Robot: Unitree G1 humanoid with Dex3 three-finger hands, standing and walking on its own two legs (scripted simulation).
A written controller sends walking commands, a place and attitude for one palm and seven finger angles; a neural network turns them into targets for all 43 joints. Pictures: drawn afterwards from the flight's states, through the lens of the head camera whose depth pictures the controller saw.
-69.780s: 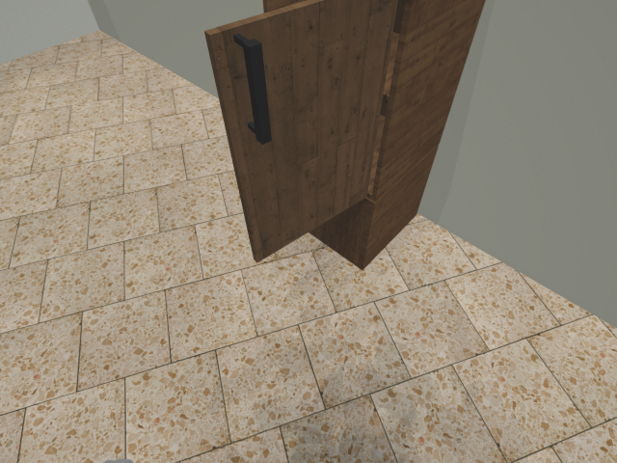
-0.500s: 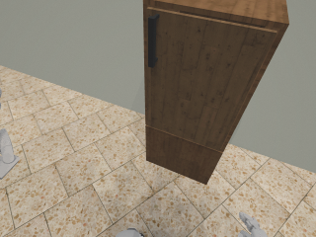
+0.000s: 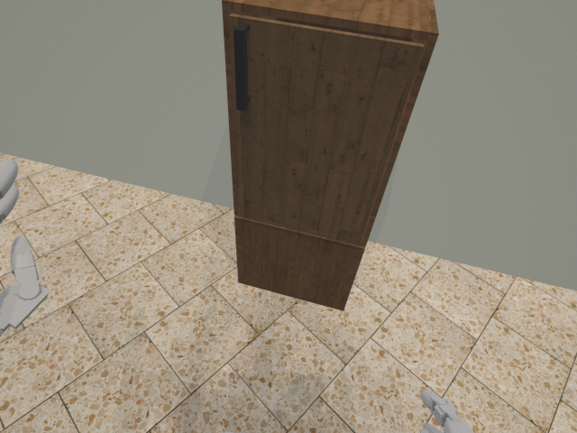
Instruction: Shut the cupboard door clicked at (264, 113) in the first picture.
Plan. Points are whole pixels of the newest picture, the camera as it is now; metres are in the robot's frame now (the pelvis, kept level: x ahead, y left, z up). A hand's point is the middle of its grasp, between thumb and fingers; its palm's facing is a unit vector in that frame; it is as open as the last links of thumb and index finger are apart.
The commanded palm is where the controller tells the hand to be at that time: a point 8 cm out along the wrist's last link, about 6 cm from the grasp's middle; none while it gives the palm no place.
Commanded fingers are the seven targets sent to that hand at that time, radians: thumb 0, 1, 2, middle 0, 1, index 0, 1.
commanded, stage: stop stepping back and stand still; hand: left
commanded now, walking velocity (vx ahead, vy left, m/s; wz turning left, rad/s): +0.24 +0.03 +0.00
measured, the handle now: (244, 68) +0.80 +0.16 +0.16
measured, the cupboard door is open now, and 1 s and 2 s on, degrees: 0 0 0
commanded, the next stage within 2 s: let the arm hang, fingers relaxed in 0.80 s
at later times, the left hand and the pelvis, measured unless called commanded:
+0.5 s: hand (29, 293) +0.19 +0.27 +0.18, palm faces +0.44 -0.78 -0.44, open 7.4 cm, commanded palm +0.15 +0.30 +0.19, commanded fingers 0.00 0.90 0.90 -0.20 -0.30 -0.20 -0.30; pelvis +0.00 +0.01 +0.00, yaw -1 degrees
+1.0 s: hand (81, 318) +0.23 +0.28 +0.07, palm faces +0.22 -0.84 -0.49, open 7.4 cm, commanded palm none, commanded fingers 0.00 0.90 0.90 -0.20 -0.30 -0.20 -0.30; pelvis +0.00 +0.02 +0.00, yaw -1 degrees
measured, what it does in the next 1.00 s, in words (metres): steps on the spot: left foot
